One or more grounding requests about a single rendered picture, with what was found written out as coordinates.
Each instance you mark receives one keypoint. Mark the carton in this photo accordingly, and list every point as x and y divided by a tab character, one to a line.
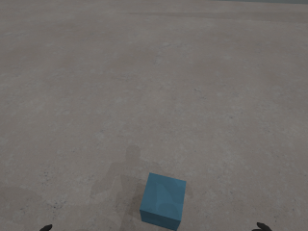
162	201

